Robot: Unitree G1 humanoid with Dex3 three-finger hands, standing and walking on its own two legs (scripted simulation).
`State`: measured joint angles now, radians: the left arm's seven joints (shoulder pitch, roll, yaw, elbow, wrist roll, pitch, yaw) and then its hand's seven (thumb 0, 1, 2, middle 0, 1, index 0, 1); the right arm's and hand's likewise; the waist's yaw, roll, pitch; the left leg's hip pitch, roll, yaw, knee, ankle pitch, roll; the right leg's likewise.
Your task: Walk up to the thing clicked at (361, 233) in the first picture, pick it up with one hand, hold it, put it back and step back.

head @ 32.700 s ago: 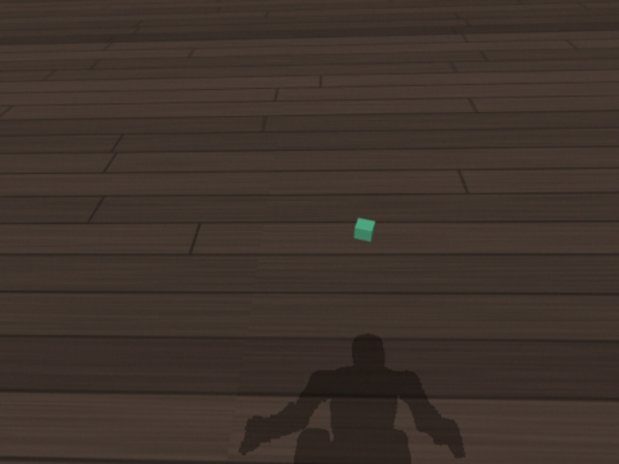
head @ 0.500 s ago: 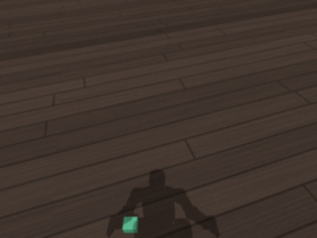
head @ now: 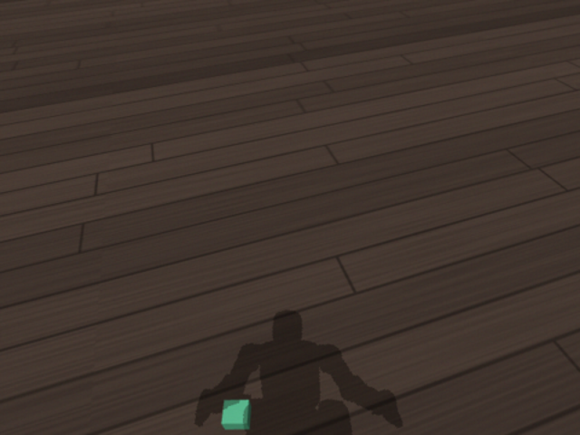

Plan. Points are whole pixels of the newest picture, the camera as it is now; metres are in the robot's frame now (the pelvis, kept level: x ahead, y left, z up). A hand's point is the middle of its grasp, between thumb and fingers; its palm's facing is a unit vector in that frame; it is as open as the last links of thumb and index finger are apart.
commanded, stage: stand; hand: left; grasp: from above
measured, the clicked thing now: (236, 414) +0.38 +0.23 -0.75
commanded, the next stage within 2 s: step back in 0.48 s
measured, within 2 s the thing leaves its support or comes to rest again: neither
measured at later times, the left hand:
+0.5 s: hand out of the picture +0.07 +0.25 -0.16, palm faces +0.00 -0.94 -0.34, open 7.4 cm
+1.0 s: hand out of the picture +0.04 +0.30 -0.18, palm faces -0.07 -0.92 -0.38, open 7.4 cm
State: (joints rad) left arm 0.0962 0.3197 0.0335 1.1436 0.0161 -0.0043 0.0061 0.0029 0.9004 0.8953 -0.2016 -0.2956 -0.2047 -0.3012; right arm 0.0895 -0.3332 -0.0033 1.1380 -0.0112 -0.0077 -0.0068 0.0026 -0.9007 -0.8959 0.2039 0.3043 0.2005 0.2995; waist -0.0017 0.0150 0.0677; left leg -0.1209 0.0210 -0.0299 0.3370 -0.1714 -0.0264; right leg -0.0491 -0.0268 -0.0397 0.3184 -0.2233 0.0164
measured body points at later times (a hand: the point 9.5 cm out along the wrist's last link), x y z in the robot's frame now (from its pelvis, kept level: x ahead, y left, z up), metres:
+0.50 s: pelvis -0.01 +0.00 +0.00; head +0.01 +0.00 +0.45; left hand +0.07 +0.30 -0.13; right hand +0.07 -0.30 -0.14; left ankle +0.01 +0.14 -0.75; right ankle -0.03 -0.13 -0.75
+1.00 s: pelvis -0.09 +0.04 -0.02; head -0.01 +0.05 +0.42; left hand +0.04 +0.35 -0.15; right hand -0.01 -0.28 -0.13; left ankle -0.01 +0.14 -0.75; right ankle -0.14 -0.10 -0.67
